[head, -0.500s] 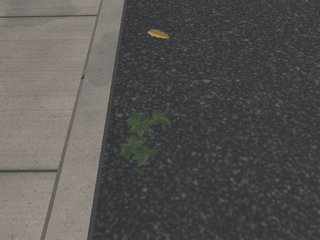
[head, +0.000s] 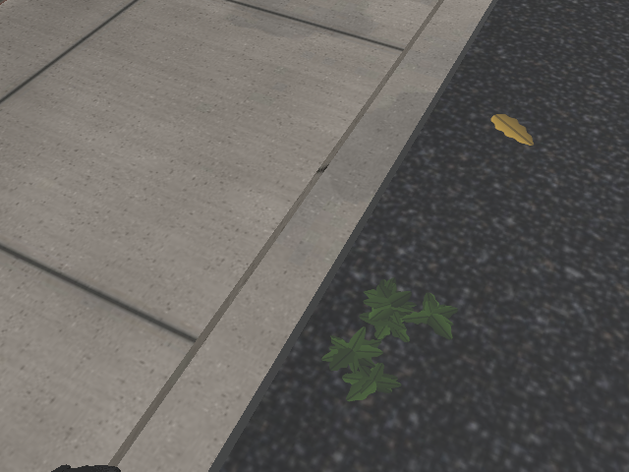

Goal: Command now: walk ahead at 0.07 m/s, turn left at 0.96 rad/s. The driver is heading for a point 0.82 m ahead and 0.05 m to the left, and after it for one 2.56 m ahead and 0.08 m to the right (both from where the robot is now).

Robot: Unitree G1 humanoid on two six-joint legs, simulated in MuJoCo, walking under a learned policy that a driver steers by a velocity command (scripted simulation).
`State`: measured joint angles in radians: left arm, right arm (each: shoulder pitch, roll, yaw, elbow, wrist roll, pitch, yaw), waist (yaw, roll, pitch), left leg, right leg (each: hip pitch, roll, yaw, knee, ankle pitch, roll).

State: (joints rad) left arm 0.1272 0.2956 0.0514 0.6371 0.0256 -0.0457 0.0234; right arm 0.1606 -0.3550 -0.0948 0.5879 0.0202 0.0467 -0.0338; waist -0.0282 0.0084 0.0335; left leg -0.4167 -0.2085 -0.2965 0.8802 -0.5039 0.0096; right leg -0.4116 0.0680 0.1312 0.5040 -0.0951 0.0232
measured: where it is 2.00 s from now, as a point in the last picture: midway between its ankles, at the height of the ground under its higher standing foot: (297, 240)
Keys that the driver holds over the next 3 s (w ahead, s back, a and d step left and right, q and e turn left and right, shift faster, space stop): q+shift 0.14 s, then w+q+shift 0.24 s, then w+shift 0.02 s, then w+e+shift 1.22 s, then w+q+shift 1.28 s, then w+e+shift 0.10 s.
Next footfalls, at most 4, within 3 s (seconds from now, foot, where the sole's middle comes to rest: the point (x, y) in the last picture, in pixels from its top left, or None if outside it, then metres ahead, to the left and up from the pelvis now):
0.46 left None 0.01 0.13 -0.76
0.88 right None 0.47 0.17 -0.76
1.28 left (129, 322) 0.80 0.43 -0.72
1.76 right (330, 265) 0.99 -0.04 -0.76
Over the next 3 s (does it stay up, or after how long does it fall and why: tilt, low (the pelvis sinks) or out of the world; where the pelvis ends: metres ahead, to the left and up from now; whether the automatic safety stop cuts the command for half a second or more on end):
stays up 1.80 -0.13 0.04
